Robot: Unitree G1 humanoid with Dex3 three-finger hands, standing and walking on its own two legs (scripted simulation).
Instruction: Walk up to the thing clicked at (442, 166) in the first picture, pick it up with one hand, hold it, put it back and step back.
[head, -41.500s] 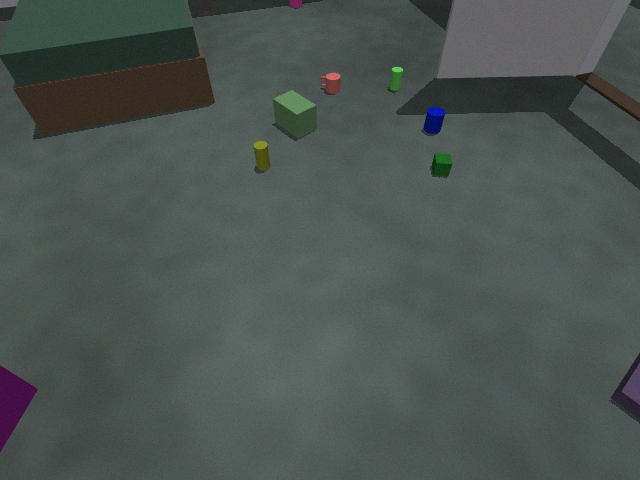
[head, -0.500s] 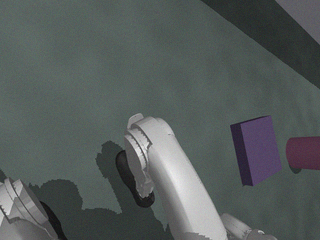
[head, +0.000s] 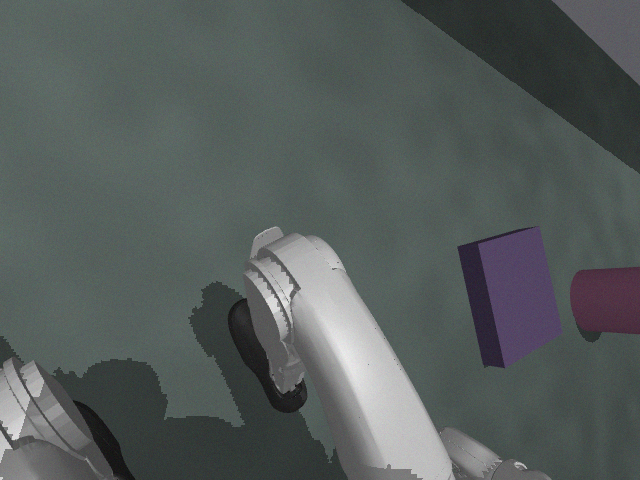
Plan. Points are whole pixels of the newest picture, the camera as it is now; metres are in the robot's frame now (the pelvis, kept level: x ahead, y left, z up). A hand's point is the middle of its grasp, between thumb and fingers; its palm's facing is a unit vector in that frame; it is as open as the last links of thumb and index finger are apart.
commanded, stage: close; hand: left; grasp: from above
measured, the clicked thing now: out of the picture +0.45 +0.35 -0.28
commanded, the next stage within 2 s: settle in 0.40 s
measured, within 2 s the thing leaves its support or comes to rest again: leaves its support in 0.84 s
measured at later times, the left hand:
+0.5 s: hand out of the picture +0.45 +0.34 -0.24, palm faces -0.30 -0.30 -0.91, open 10.0 cm
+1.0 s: hand out of the picture +0.46 +0.35 -0.21, palm faces -0.23 -0.30 -0.92, open 10.0 cm
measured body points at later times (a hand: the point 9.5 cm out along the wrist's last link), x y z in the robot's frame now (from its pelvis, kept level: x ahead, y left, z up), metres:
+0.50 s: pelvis +0.00 +0.00 +0.00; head +0.28 +0.12 +0.33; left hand +0.46 +0.35 -0.19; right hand +0.02 -0.24 -0.04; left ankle +0.07 +0.13 -0.28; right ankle +0.13 -0.13 -0.28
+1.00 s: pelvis +0.01 +0.00 +0.01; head +0.27 +0.13 +0.35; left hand +0.47 +0.36 -0.16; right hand +0.04 -0.25 -0.05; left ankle +0.07 +0.13 -0.28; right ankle +0.13 -0.13 -0.28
